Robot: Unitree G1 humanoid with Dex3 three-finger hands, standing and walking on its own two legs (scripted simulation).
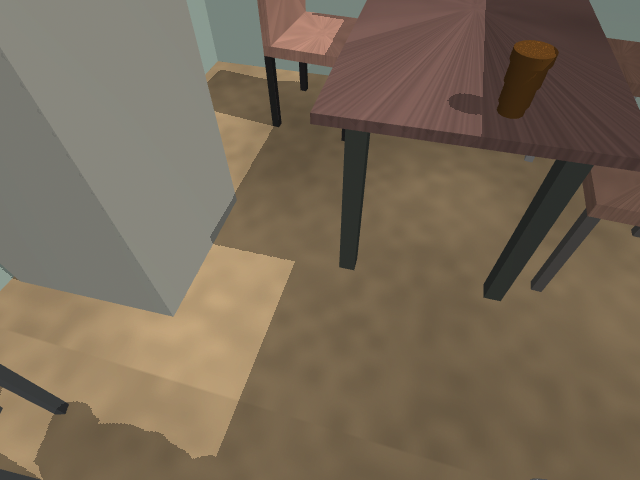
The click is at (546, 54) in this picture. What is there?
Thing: tapered cup
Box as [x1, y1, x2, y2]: [497, 40, 558, 118]
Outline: 553,46 535,40 519,41 514,45 510,55 510,63 504,77 504,85 498,99 499,104 497,107 497,111 501,115 510,118 517,118 523,114 524,110 529,106 535,91 539,88 547,70 553,64 558,53 556,48
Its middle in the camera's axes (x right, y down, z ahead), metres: +0.45 -0.35 +0.85
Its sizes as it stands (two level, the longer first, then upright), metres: 0.088 0.088 0.145
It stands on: a support 0.74 m high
